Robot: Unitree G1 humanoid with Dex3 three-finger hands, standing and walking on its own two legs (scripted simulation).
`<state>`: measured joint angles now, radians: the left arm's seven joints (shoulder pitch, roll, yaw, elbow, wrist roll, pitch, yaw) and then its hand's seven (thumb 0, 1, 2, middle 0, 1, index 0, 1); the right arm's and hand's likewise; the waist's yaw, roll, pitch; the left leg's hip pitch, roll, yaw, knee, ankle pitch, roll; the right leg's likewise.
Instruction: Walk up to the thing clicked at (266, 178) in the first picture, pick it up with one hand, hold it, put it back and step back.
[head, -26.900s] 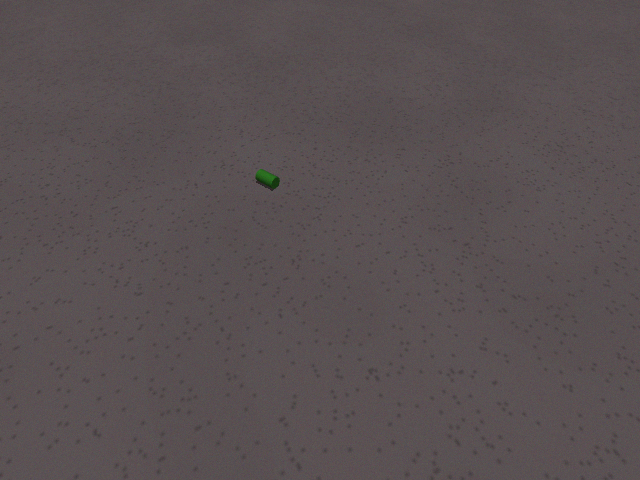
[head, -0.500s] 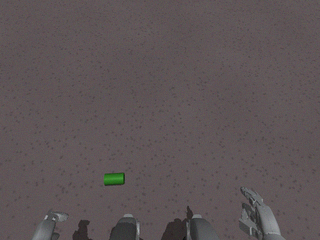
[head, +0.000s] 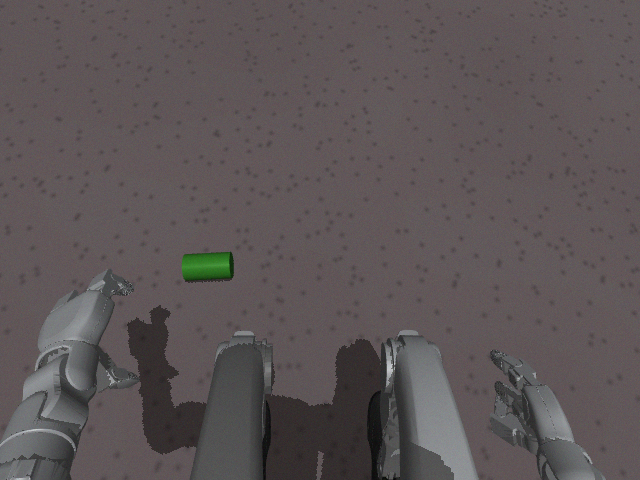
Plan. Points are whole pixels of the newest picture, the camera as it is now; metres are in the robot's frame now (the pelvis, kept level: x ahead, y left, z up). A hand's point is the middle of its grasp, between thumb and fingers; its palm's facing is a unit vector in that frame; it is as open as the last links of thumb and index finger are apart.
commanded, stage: rise first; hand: left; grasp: from above
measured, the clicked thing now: (208, 266) +0.47 +0.26 -0.47
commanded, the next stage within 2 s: approach in 1.48 s
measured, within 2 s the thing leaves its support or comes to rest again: neither
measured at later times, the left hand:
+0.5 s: hand (145, 300) +0.36 +0.31 -0.27, palm faces -0.47 -0.12 -0.87, open 14.0 cm
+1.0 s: hand (160, 287) +0.39 +0.31 -0.33, palm faces -0.46 -0.04 -0.89, open 13.9 cm
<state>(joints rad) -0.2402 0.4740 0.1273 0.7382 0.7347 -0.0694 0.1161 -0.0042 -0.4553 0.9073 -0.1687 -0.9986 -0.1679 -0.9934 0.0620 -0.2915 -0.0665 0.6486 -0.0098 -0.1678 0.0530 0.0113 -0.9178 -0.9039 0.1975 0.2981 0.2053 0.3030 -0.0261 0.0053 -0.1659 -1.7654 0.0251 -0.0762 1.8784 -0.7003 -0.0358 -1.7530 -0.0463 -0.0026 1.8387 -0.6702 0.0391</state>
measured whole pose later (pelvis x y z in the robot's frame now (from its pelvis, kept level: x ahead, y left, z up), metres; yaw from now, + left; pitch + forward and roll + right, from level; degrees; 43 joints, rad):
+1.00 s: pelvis -0.03 +0.01 -0.16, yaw -4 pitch +33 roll -7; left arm -0.81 0.69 0.13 1.37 1.28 -0.27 0.42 0.00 -0.47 0.96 -0.12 -0.96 -0.12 -0.95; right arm 0.10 -0.27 -0.01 0.77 -0.14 -0.05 0.14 0.01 -0.90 -0.90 0.20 0.30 0.21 0.30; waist -0.16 -0.02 -0.08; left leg -2.27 -0.01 -0.14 2.38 -0.70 -0.02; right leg -2.21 -0.03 0.00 2.29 -0.66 0.06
